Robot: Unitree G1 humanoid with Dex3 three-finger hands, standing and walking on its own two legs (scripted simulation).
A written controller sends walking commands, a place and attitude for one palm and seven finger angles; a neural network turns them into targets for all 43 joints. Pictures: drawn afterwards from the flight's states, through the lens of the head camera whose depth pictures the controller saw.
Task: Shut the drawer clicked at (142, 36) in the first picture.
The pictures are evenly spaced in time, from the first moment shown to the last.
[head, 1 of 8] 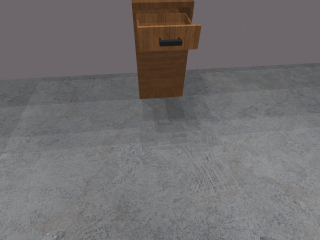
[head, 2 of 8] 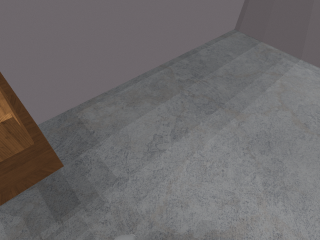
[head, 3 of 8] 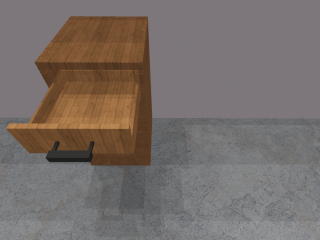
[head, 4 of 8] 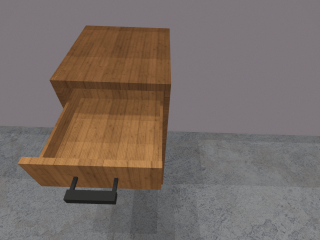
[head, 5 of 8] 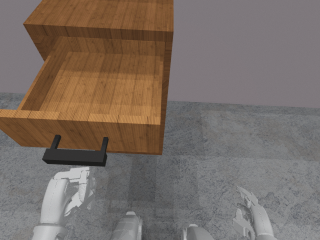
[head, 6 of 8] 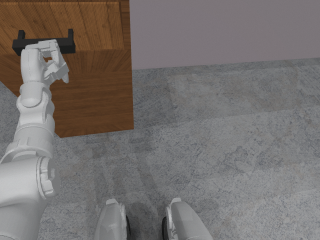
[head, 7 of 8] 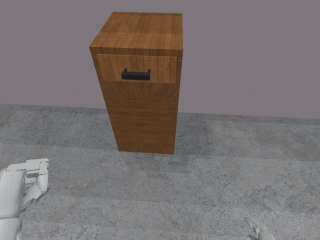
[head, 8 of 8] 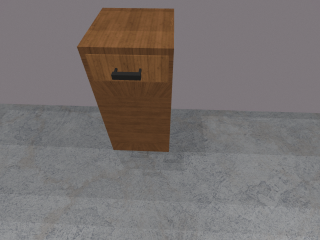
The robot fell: no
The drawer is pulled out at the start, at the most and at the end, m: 0.30 0.30 0.00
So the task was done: yes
